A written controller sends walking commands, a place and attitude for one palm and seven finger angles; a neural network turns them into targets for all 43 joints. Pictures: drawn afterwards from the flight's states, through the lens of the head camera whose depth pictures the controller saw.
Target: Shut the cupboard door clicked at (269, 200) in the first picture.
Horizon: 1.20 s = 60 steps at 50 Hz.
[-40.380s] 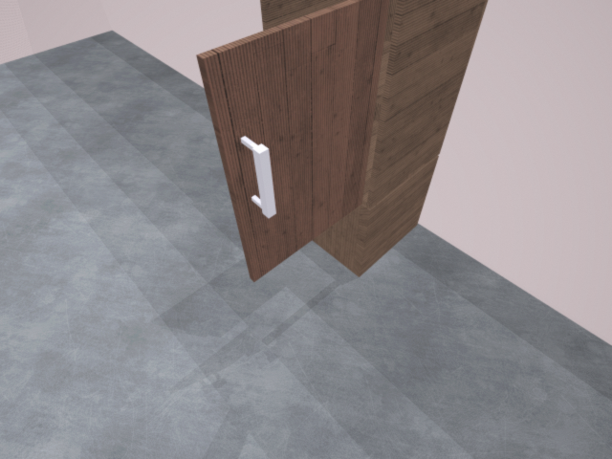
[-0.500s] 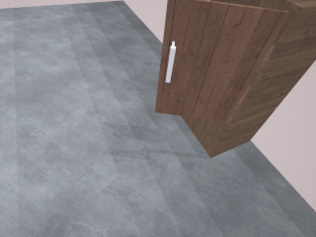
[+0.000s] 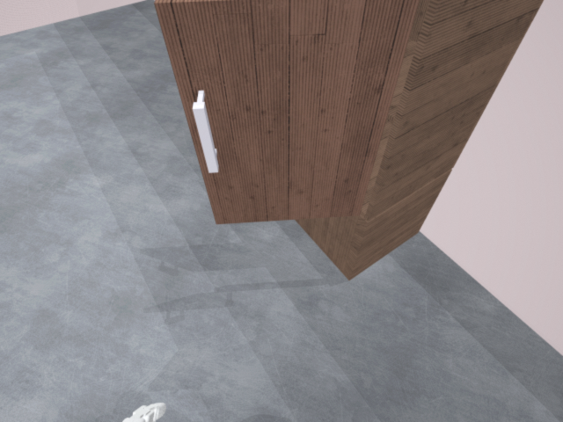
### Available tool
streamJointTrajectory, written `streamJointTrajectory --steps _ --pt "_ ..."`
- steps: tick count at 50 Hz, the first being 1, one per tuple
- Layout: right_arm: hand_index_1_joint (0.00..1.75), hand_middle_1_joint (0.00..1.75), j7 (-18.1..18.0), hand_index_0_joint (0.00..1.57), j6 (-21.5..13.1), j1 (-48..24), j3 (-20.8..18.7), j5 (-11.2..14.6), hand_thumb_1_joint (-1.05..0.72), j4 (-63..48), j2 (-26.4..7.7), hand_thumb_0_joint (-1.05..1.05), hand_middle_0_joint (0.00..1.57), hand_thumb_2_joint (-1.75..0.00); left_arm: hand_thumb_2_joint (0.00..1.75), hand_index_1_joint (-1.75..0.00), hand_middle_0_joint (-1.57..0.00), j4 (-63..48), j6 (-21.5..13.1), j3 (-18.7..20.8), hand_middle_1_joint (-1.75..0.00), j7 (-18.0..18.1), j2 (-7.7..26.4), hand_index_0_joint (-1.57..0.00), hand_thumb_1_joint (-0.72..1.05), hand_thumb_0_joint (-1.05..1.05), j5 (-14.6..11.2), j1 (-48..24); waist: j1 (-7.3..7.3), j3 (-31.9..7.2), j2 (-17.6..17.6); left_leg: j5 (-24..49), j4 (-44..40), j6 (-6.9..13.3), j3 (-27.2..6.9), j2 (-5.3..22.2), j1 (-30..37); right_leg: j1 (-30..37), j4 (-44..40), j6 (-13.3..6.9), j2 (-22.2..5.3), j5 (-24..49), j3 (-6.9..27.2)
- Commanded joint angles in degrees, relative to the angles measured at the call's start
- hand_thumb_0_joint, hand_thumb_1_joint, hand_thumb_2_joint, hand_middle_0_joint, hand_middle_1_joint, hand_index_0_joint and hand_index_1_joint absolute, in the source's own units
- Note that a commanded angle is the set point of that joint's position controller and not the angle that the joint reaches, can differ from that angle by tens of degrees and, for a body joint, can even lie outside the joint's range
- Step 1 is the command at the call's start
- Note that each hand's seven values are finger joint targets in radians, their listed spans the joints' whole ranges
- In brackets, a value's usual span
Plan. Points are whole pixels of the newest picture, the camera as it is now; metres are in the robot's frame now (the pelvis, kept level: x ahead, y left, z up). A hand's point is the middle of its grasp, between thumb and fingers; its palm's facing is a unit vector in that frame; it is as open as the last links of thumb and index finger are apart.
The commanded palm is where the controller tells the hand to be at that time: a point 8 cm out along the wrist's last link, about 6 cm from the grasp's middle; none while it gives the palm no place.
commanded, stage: take the last steps up to it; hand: left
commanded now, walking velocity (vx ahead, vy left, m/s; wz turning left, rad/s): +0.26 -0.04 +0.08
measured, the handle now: (207, 133) +0.64 +0.16 +0.02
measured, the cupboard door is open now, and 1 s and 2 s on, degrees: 59 59 59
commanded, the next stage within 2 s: come to a stop and stand still in 0.24 s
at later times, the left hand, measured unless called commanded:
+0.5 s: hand out of the picture +0.15 +0.14 -0.17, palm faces +0.11 -0.98 -0.14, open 7.3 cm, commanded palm none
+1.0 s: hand (180, 381) +0.21 +0.19 -0.18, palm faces +0.12 -0.97 -0.21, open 7.3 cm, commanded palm none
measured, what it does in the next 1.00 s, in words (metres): walks ahead: left foot, then right foot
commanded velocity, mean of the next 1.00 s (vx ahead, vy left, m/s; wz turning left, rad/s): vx -0.05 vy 0.02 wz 0.01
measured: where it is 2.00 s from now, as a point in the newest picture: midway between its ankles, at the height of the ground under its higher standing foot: outside the picture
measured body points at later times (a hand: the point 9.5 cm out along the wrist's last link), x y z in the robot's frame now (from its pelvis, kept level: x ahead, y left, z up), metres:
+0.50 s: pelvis +0.16 -0.02 +0.01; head +0.19 +0.00 +0.46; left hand +0.15 +0.20 -0.16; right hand +0.24 -0.25 -0.13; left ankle +0.18 +0.07 -0.73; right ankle +0.15 -0.16 -0.71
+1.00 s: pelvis +0.16 -0.02 +0.01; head +0.19 +0.01 +0.45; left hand +0.21 +0.24 -0.16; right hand +0.24 -0.26 -0.13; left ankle +0.15 +0.08 -0.73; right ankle +0.16 -0.17 -0.70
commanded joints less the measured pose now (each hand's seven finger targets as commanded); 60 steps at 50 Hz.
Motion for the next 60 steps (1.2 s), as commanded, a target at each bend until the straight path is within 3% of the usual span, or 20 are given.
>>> streamJointTrajectory --steps 1,3,9,13,14,16,17,22,26,30,32,36,41,44,46,47,50,56,58,60 --pt "0.30 0.30 0.0 0.20 -2.4 -2.7 -0.8 -0.6 -0.90 -6.0 -2.3 0.00 0.20 -0.90 0.90 -0.30 -0.20 0.7 -0.6 1.2 -0.30 2.1 7.0 -0.20 0.90 0.00 0.0 6.6 2.37 -2.8 -8.4 7.2 7.0 0.7 -1.5 0.5 -13.8 10.0 -22.2 -7.9 -14.7 1.0 12.6" --pt "0.30 0.30 0.2 0.20 -1.8 -0.3 -0.4 -1.0 -0.90 -5.1 -0.4 0.00 0.20 -0.90 0.90 -0.30 -0.20 0.8 -1.3 0.6 -0.30 2.1 5.4 -0.20 0.90 0.00 0.1 5.9 0.46 -2.9 -7.3 10.1 2.4 0.0 0.2 -0.7 -11.4 7.9 -22.3 -7.3 -12.5 8.2 7.2" --pt "0.30 0.30 0.7 0.20 -2.3 -7.3 0.1 -0.7 -0.90 -8.1 0.4 0.00 0.20 -0.90 0.90 -0.30 -0.20 3.3 -2.2 0.4 -0.30 2.3 5.3 -0.20 0.90 0.00 0.4 9.8 2.01 -0.7 -6.5 10.9 -15.3 -0.2 1.9 -2.1 -11.1 12.6 -21.5 -10.2 -14.4 17.3 8.3" --pt "0.30 0.30 0.5 0.20 -3.6 -3.9 0.3 -0.8 -0.90 -6.5 -0.8 0.00 0.20 -0.90 0.90 -0.30 -0.20 4.5 -1.8 0.5 -0.30 2.3 6.4 -0.20 0.90 0.00 -0.2 10.0 -0.19 -2.3 -4.3 20.1 -29.3 1.2 4.4 -5.9 3.0 11.1 -12.4 -7.1 -10.7 21.0 5.7" --pt "0.30 0.30 0.2 0.20 -4.1 -0.3 0.0 -0.9 -0.90 -5.3 -3.0 0.00 0.20 -0.90 0.90 -0.30 -0.20 4.4 -1.6 0.2 -0.30 2.3 5.3 -0.20 0.90 0.00 -0.4 10.4 -1.31 -4.1 -1.3 26.4 -31.0 2.4 1.2 -4.4 10.7 7.2 -5.1 -4.9 -7.8 20.3 3.5" --pt "0.30 0.30 -0.9 0.20 -4.1 7.5 -1.6 -1.3 -0.90 -4.0 -10.9 0.00 0.20 -0.90 0.90 -0.30 -0.20 2.3 -1.2 -0.8 -0.30 2.2 2.2 -0.20 0.90 0.00 -0.8 11.8 -3.23 -7.1 14.6 37.9 -38.9 13.6 -23.6 15.5 22.2 -8.8 19.7 -0.4 1.6 -17.3 -1.8" --pt "0.30 0.30 -1.4 0.20 -3.4 5.0 -1.1 -1.2 -0.90 -4.7 -10.2 0.00 0.20 -0.90 0.90 -0.30 -0.20 1.5 -0.8 -0.6 -0.30 2.4 3.8 -0.20 0.90 0.00 -0.1 9.6 -2.32 -4.7 8.9 34.6 -41.0 16.0 -23.6 16.7 18.1 -10.5 26.3 -0.7 0.2 -20.6 3.1" --pt "0.30 0.30 -2.9 0.20 -3.3 -10.1 1.8 -0.3 -0.90 -6.8 -4.4 0.00 0.20 -0.90 0.90 -0.30 -0.20 4.1 1.8 -1.2 -0.30 3.1 0.8 -0.20 0.90 0.00 -0.5 12.6 4.28 -3.0 5.3 54.8 -38.5 10.2 -5.6 7.9 6.1 3.3 7.0 2.5 -2.8 -9.8 5.6" --pt "0.30 0.30 -2.5 0.20 -1.2 -11.9 -0.4 0.8 -0.90 -7.3 -5.8 0.00 0.20 -0.90 0.90 -0.30 -0.20 3.8 2.7 -0.1 -0.30 3.5 3.8 -0.20 0.90 0.00 0.5 15.0 4.78 -5.8 -1.1 36.3 -33.8 6.1 -3.6 3.2 4.6 8.1 -4.3 1.5 -1.2 10.5 6.9" --pt "0.30 0.30 -1.3 0.20 0.6 -11.3 -1.6 0.5 -0.90 -8.0 -4.5 0.00 0.20 -0.90 0.90 -0.30 -0.20 0.4 3.4 0.9 -0.30 3.3 8.5 -0.20 0.90 0.00 1.0 9.1 2.82 -3.2 -1.6 16.3 -28.7 2.4 -0.5 -3.8 3.3 1.1 -7.5 -2.5 -8.2 15.5 13.8" --pt "0.30 0.30 -1.2 0.20 0.8 -9.2 -1.6 0.4 -0.90 -7.6 -3.1 0.00 0.20 -0.90 0.90 -0.30 -0.20 0.3 2.7 1.2 -0.30 3.5 10.0 -0.20 0.90 0.00 0.9 8.6 2.41 -5.8 -10.2 17.1 -20.8 0.7 2.1 -6.9 3.8 4.8 -9.6 -5.3 -13.3 29.9 18.8" --pt "0.30 0.30 -1.4 0.20 1.2 -11.0 -1.5 0.6 -0.90 -8.8 -3.4 0.00 0.20 -0.90 0.90 -0.30 -0.20 0.8 2.4 2.0 -0.30 4.7 10.6 -0.20 0.90 0.00 1.0 10.5 5.31 -7.6 -14.1 -4.7 -6.2 -0.5 -2.4 -8.5 -7.1 16.2 -8.3 -11.7 -19.2 54.5 21.2" --pt "0.30 0.30 -1.1 0.20 0.9 -10.9 -1.0 0.9 -0.90 -9.0 -3.2 0.00 0.20 -0.90 0.90 -0.30 -0.20 -0.7 2.9 2.8 -0.30 4.7 12.0 -0.20 0.90 0.00 1.1 6.8 4.69 -8.4 -13.6 1.2 -18.6 -1.5 -1.8 -8.7 -5.3 19.6 -5.3 -8.9 -16.0 50.6 16.2" --pt "0.30 0.30 -0.9 0.20 0.2 -6.7 -0.8 0.5 -0.90 -7.4 -4.5 0.00 0.20 -0.90 0.90 -0.30 -0.20 -1.2 3.3 2.3 -0.30 4.4 10.5 -0.20 0.90 0.00 0.1 5.3 2.55 -9.5 -9.5 23.1 -36.4 -1.0 -1.3 -6.7 9.5 10.6 -1.3 -3.0 -10.8 30.6 12.2" --pt "0.30 0.30 -1.2 0.20 -0.2 -8.5 -1.8 -0.3 -0.90 -9.0 -10.3 0.00 0.20 -0.90 0.90 -0.30 -0.20 -2.3 4.2 0.9 -0.30 4.4 5.2 -0.20 0.90 0.00 -0.3 6.0 3.12 -7.7 11.0 46.5 -39.5 7.6 -16.3 10.2 8.1 2.5 9.0 2.8 -0.9 -12.8 4.7" --pt "0.30 0.30 -1.4 0.20 0.0 -9.5 -1.3 -0.9 -0.90 -9.2 -10.5 0.00 0.20 -0.90 0.90 -0.30 -0.20 -2.6 4.8 0.9 -0.30 4.5 5.5 -0.20 0.90 0.00 -0.2 4.8 2.68 -5.4 9.2 43.5 -40.4 11.5 -15.9 10.9 3.4 2.6 16.0 2.4 0.4 -18.2 7.6" --pt "0.30 0.30 -2.5 0.20 -0.3 -12.4 -0.2 -0.9 -0.90 -9.6 -7.9 0.00 0.20 -0.90 0.90 -0.30 -0.20 -1.5 5.7 1.2 -0.30 3.9 6.3 -0.20 0.90 0.00 0.2 4.0 3.86 -0.6 8.8 41.2 -40.8 11.0 -11.9 7.0 1.9 -1.3 22.5 2.1 0.2 -13.9 10.3" --pt "0.30 0.30 -2.3 0.20 -1.1 -8.8 -0.3 -0.1 -0.90 -7.2 -7.5 0.00 0.20 -0.90 0.90 -0.30 -0.20 -1.0 3.9 -0.3 -0.30 3.4 5.0 -0.20 0.90 0.00 -0.2 5.2 2.84 -7.0 5.4 48.9 -36.6 10.1 -9.5 5.2 13.9 4.7 0.9 2.4 0.5 -7.3 5.8" --pt "0.30 0.30 -2.1 0.20 -1.3 -9.0 -0.4 0.6 -0.90 -6.6 -7.3 0.00 0.20 -0.90 0.90 -0.30 -0.20 0.5 3.2 -0.3 -0.30 3.6 5.1 -0.20 0.90 0.00 -0.2 8.4 3.94 -9.2 3.2 41.7 -34.5 7.3 -8.7 2.9 12.0 11.7 -10.1 2.0 0.2 4.1 6.6" --pt "0.30 0.30 -1.6 0.20 -1.2 -9.1 -0.1 1.2 -0.90 -6.8 -4.3 0.00 0.20 -0.90 0.90 -0.30 -0.20 1.2 2.3 -0.4 -0.30 4.0 7.3 -0.20 0.90 0.00 0.1 8.2 2.60 -7.1 -4.8 24.7 -33.2 2.6 -5.1 -2.5 6.8 13.1 -14.8 -0.8 -6.6 12.0 15.3"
